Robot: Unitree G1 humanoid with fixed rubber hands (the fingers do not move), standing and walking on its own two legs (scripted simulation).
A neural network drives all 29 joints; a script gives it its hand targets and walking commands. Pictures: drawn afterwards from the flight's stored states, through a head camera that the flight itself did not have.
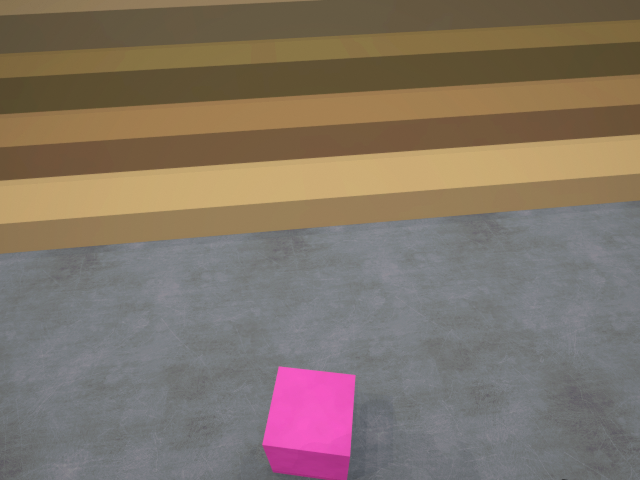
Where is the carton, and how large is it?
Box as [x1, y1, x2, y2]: [262, 366, 354, 479]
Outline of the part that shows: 279,366 262,444 272,470 274,472 325,479 346,479 350,450 354,375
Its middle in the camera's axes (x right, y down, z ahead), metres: -0.02 +0.51 +1.08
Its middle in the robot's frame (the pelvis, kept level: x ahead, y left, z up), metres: +0.43 +0.05 -0.66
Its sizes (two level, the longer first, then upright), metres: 0.210 0.200 0.250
